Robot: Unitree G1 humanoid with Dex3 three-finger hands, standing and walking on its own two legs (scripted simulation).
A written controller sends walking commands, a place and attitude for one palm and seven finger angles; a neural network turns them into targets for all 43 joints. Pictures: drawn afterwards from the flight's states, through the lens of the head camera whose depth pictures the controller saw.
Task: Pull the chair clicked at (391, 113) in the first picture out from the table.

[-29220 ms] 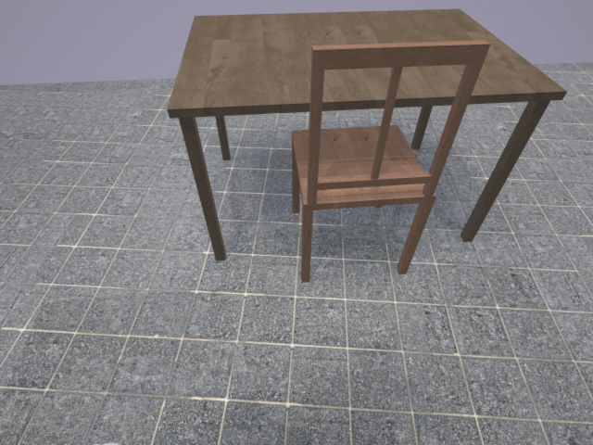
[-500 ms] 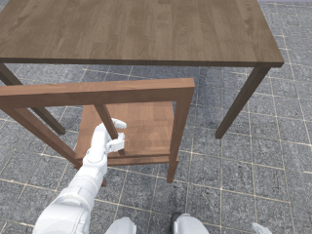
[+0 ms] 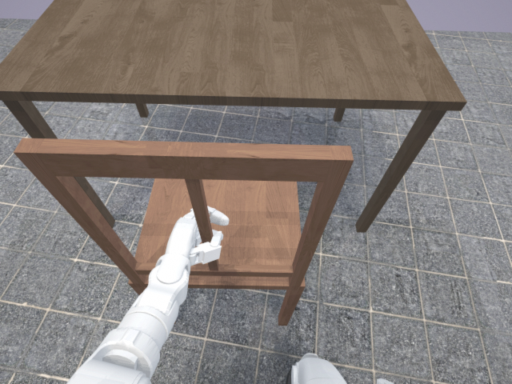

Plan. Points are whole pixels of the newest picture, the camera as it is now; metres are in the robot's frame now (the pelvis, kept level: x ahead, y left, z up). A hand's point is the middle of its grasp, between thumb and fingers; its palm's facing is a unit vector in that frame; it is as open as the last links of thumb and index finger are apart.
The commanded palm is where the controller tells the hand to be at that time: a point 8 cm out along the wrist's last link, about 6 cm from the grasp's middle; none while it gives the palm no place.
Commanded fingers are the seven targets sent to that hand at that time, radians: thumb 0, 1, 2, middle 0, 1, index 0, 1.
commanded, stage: step backward, pulling the chair out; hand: left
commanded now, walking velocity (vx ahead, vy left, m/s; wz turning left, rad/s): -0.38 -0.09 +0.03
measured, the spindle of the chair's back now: (206, 232) +0.37 +0.09 -0.04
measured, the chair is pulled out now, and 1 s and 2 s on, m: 0.25 0.42 0.64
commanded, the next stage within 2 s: stop walking, hand still on the chair in 1.44 s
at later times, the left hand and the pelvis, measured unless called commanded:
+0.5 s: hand (212, 280) +0.28 +0.07 -0.04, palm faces -0.04 -0.99 -0.14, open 5.2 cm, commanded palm +0.27 +0.13 -0.05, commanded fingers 0.00 0.90 0.90 -0.50 -1.45 -0.50 -1.45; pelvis -0.08 -0.03 +0.01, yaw +1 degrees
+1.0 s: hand (203, 351) +0.18 +0.08 -0.04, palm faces -0.03 -0.98 -0.17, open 5.2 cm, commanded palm +0.17 +0.13 -0.04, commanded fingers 0.00 0.90 0.90 -0.50 -1.45 -0.50 -1.45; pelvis -0.19 -0.03 +0.01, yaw +1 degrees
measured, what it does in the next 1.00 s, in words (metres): walks backwards: right foot, then right foot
